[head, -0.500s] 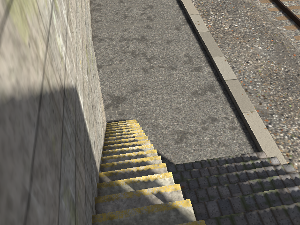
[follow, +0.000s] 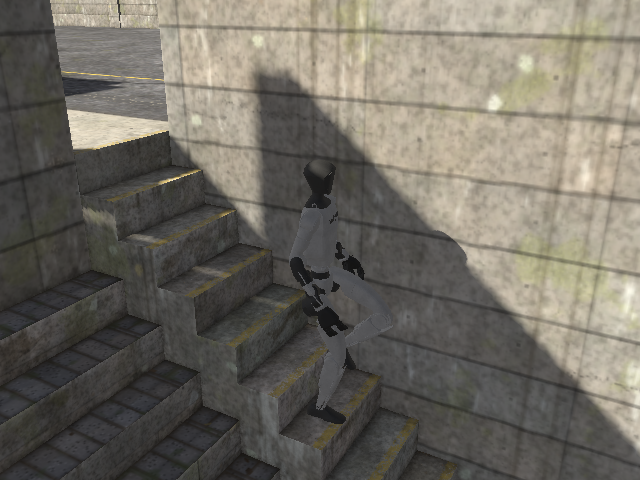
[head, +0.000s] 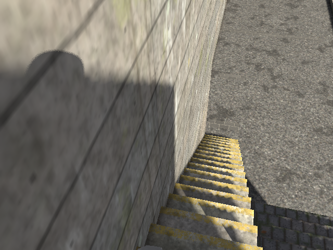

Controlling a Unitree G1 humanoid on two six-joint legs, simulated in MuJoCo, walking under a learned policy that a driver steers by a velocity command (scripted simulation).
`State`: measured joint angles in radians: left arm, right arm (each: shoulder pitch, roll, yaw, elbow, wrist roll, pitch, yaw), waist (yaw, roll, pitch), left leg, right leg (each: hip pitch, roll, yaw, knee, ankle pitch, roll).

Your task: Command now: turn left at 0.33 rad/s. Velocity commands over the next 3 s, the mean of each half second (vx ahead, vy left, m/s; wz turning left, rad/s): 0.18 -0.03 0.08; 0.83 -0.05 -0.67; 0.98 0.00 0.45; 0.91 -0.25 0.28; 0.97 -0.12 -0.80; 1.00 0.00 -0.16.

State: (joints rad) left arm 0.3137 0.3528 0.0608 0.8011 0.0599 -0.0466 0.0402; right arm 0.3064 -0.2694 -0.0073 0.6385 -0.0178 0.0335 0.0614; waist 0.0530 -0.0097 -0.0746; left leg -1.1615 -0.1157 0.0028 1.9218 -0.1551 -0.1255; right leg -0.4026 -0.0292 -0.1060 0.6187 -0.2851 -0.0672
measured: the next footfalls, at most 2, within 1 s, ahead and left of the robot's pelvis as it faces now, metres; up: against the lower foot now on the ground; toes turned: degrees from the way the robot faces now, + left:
left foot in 0.30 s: +0.07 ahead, +0.10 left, +0.00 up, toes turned +8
right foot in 0.86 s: +0.25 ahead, -0.23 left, -0.21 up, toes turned -15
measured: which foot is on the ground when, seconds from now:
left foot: up 0.00-0.28, down 0.30-0.86, up 0.88-1.00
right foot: down 0.00-0.32, up 0.34-0.84, down 0.86-1.00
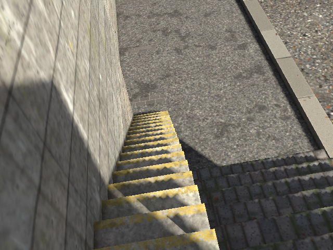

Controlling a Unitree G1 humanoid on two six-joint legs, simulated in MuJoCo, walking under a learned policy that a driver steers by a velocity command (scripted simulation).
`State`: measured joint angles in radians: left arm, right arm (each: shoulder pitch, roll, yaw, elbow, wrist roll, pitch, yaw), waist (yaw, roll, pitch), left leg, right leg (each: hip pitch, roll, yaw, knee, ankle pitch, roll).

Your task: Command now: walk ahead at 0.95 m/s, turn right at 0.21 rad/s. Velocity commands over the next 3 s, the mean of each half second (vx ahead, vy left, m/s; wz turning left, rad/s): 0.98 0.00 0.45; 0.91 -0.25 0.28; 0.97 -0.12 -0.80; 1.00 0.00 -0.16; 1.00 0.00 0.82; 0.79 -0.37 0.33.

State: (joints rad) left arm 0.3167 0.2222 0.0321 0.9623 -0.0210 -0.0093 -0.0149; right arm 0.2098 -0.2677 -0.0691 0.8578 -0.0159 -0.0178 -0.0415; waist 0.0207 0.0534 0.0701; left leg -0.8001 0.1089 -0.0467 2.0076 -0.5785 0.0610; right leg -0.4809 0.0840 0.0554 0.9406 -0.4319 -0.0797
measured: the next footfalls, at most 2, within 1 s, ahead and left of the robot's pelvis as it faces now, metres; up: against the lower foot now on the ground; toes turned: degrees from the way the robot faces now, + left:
left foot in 0.64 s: +0.48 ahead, +0.25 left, -0.41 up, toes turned +23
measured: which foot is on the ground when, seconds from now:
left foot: up 0.00-0.62, down 0.64-1.00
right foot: down 0.00-0.58, up 0.60-1.00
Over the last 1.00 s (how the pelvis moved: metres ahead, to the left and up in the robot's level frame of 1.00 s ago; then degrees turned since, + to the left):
0.22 -0.14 -0.24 -20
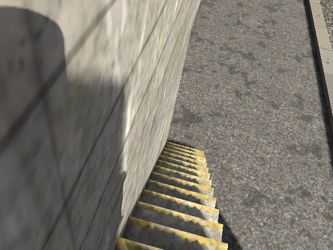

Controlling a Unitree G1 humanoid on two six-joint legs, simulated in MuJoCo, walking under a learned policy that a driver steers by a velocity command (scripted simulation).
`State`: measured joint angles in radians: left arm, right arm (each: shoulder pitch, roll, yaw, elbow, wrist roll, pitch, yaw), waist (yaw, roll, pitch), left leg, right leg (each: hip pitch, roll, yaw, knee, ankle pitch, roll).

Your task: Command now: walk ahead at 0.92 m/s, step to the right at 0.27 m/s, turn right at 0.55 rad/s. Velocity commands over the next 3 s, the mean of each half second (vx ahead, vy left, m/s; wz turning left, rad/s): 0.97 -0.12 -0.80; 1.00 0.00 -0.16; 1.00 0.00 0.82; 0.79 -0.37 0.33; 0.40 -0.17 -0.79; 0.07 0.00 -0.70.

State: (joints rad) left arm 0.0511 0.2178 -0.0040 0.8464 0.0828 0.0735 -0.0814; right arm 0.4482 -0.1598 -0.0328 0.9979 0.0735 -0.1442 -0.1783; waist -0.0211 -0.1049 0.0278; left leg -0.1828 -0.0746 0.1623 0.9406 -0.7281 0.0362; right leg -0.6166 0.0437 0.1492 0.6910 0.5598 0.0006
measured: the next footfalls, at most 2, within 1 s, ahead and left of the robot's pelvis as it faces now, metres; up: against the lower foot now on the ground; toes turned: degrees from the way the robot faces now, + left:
right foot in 0.18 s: +0.14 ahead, -0.10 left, -0.20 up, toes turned -4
left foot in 0.46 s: +0.48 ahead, +0.14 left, -0.41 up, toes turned -21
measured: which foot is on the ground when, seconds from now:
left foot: down 0.00-0.14, up 0.16-0.44, down 0.46-0.74, up 0.76-1.00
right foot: up 0.00-0.16, down 0.18-0.50, up 0.52-0.70, down 0.72-1.00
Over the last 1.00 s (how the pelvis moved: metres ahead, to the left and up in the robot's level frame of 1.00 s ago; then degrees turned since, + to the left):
0.57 0.28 -0.43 23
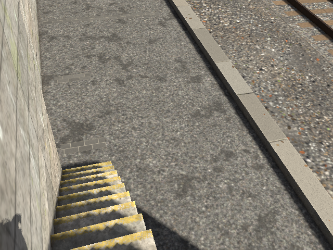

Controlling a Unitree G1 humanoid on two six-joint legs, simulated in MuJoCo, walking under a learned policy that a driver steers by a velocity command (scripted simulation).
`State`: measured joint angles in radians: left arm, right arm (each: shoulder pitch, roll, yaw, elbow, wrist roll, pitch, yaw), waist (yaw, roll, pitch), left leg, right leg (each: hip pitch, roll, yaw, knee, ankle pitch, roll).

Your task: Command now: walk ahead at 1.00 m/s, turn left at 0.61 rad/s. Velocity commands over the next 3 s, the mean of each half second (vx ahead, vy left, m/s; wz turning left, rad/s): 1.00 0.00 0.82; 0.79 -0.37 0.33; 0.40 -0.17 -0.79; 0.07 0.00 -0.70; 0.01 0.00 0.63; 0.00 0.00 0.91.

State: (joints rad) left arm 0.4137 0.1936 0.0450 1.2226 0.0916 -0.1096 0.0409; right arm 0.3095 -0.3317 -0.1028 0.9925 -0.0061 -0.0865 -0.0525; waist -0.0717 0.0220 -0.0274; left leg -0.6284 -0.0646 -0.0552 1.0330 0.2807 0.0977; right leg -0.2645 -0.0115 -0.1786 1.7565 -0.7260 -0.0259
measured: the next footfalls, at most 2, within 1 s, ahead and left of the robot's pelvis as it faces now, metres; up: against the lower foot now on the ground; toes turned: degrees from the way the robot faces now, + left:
left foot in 0.10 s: +0.12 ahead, +0.02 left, -0.38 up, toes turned -13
right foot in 0.18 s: +0.13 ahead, -0.25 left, -0.33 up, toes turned -14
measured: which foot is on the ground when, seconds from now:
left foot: up 0.00-0.08, down 0.10-0.26, up 0.28-0.56, down 0.58-0.98, up 1.00-1.00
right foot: down 0.00-0.00, up 0.02-0.16, down 0.18-0.60, up 0.62-0.66, down 0.68-0.76, up 0.78-1.00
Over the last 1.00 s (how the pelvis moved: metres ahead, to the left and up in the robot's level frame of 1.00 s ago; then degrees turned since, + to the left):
0.66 -0.26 -0.56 -27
